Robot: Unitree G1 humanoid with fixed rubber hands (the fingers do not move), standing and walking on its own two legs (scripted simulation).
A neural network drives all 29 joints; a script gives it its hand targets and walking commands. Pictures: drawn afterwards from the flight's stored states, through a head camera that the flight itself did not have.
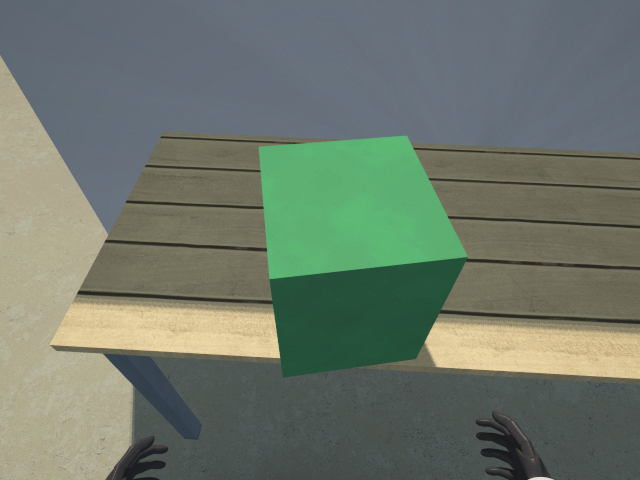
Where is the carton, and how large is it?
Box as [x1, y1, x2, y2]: [259, 136, 467, 377]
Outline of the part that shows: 406,136 259,147 269,279 283,377 415,358 467,256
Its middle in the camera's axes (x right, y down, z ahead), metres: +0.04 +0.03 +0.54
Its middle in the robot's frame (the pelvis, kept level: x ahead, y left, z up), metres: +0.39 -0.01 +0.04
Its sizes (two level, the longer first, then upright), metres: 0.210 0.200 0.250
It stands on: a table, 0.68 m high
